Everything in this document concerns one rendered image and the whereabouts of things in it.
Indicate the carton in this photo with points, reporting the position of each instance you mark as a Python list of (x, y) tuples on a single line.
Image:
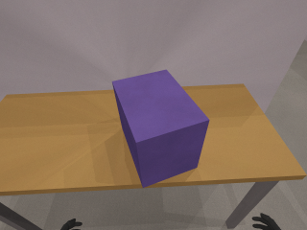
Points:
[(163, 126)]

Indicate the robot left hand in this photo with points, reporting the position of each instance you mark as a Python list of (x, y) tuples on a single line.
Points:
[(70, 224)]

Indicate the table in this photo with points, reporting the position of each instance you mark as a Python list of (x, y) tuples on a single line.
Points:
[(65, 142)]

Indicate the robot right hand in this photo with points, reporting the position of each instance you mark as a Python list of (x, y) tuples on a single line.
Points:
[(266, 220)]

